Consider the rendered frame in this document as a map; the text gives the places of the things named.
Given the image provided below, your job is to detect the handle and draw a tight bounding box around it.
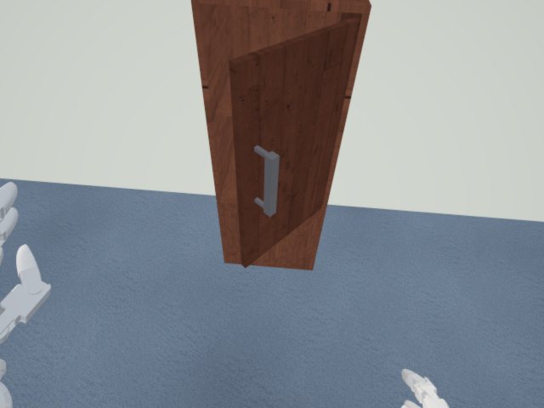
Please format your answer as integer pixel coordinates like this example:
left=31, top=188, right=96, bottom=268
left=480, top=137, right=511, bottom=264
left=254, top=145, right=280, bottom=217

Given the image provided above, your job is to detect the left robot hand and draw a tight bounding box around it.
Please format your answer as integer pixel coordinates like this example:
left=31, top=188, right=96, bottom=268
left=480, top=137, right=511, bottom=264
left=0, top=182, right=51, bottom=343

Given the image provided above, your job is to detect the right robot hand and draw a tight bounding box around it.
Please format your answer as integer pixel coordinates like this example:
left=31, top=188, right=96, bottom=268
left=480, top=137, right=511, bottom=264
left=401, top=369, right=450, bottom=408

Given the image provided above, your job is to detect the cupboard door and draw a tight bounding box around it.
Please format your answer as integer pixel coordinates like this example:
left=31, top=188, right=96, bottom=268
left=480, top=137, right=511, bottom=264
left=229, top=18, right=360, bottom=268

